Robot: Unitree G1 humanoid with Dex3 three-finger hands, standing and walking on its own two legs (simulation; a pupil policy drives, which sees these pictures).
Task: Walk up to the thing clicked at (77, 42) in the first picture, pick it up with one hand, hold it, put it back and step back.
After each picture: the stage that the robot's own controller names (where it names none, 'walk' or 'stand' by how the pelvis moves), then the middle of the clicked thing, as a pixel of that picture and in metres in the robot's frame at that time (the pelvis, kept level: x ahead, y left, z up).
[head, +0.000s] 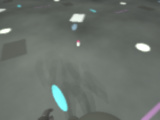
stand; (78, 43) +1.72 +0.39 -0.72
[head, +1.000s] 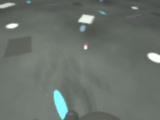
walk; (85, 46) +1.60 +0.20 -0.69
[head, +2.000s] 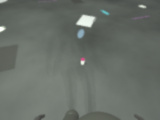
walk; (82, 61) +1.05 +0.16 -0.71
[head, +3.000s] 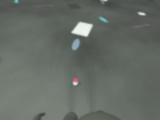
walk; (75, 81) +0.64 +0.18 -0.71
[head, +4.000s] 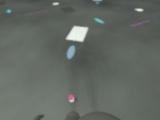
stand; (71, 98) +0.39 +0.24 -0.70
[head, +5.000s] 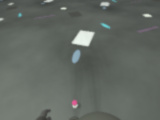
stand; (74, 104) +0.35 +0.21 -0.72
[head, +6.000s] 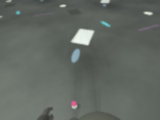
stand; (74, 104) +0.33 +0.20 -0.72
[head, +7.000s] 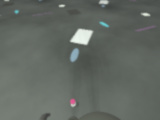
stand; (73, 102) +0.35 +0.21 -0.73
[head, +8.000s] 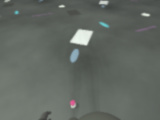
stand; (72, 104) +0.34 +0.21 -0.73
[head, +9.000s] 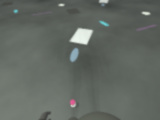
go down; (72, 103) +0.34 +0.21 -0.73
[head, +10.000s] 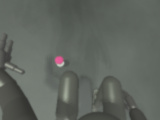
go down; (59, 61) +0.42 +0.26 -0.32
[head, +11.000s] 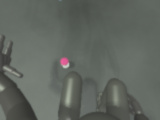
approach; (65, 63) +0.41 +0.26 -0.30
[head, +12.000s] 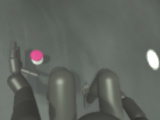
close in; (37, 57) +0.40 +0.29 -0.22
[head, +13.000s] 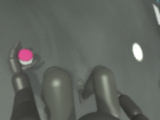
close; (25, 57) +0.39 +0.30 -0.22
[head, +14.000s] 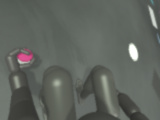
lift; (24, 57) +0.38 +0.30 -0.22
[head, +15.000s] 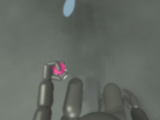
lift; (60, 71) +0.32 +0.23 -0.03
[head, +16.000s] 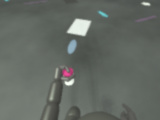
hold; (68, 76) +0.33 +0.17 -0.01
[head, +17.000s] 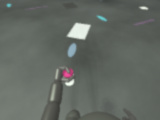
hold; (68, 77) +0.33 +0.17 +0.00
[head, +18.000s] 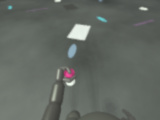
crouch; (69, 77) +0.33 +0.17 +0.00
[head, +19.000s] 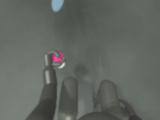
crouch; (58, 60) +0.42 +0.23 -0.10
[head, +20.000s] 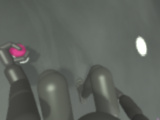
lower; (20, 54) +0.42 +0.31 -0.22
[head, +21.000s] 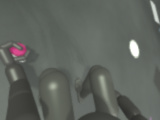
lower; (20, 53) +0.41 +0.31 -0.22
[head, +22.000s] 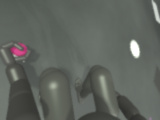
lower; (20, 53) +0.41 +0.31 -0.23
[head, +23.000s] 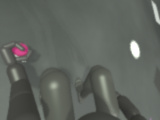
lower; (21, 53) +0.41 +0.31 -0.23
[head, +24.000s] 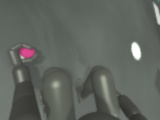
loosen; (27, 54) +0.40 +0.29 -0.23
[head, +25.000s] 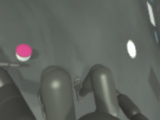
withdraw; (23, 53) +0.40 +0.29 -0.23
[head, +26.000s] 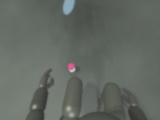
walk; (71, 67) +0.44 +0.22 -0.41
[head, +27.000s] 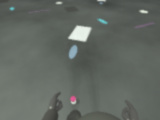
stand; (73, 100) +0.37 +0.19 -0.66
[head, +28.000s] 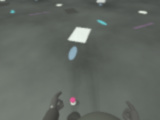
stand; (73, 101) +0.37 +0.20 -0.67
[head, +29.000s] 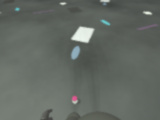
stand; (74, 99) +0.38 +0.19 -0.70
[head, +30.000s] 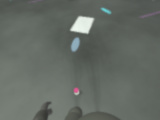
walk; (76, 91) +0.41 +0.18 -0.70
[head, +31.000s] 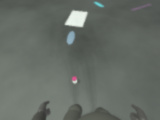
walk; (74, 79) +0.53 +0.23 -0.70
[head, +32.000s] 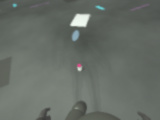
walk; (79, 67) +0.83 +0.30 -0.70
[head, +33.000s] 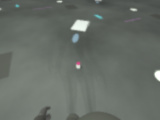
stand; (78, 65) +1.01 +0.23 -0.71
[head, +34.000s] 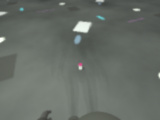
stand; (80, 66) +1.01 +0.22 -0.72
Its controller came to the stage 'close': yes
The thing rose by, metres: 0.70
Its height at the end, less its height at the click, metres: +0.00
